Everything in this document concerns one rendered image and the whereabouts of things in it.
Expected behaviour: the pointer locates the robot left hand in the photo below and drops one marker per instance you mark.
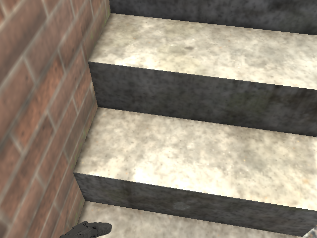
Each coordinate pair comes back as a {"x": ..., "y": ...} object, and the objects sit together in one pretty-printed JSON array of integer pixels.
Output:
[{"x": 88, "y": 230}]

